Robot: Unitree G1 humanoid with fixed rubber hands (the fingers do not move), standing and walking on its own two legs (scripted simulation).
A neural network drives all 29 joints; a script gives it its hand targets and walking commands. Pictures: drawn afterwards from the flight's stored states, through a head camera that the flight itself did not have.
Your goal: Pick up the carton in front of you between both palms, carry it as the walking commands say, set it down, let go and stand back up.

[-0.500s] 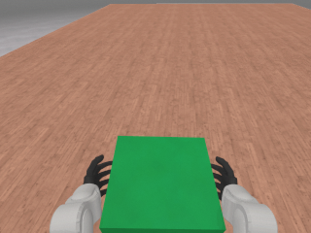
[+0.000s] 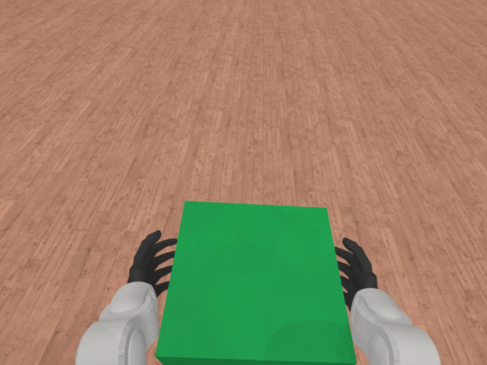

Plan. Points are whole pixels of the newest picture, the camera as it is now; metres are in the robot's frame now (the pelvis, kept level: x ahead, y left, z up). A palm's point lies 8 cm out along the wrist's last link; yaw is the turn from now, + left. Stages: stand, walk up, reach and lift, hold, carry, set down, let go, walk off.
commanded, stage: carry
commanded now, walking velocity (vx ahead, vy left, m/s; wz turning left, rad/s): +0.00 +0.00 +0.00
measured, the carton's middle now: (249, 301) +0.24 -0.01 +0.01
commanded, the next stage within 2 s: hold in 1.84 s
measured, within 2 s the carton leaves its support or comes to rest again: neither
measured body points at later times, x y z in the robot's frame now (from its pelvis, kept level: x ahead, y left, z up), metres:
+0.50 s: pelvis +0.11 -0.04 -0.01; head +0.08 -0.04 +0.44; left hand +0.35 +0.13 +0.08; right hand +0.36 -0.18 +0.07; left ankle +0.03 +0.09 -0.75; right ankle +0.16 -0.13 -0.75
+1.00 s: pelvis +0.07 -0.03 -0.01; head +0.04 -0.04 +0.44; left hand +0.34 +0.13 +0.03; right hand +0.35 -0.17 +0.02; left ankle +0.03 +0.09 -0.75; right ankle +0.16 -0.13 -0.75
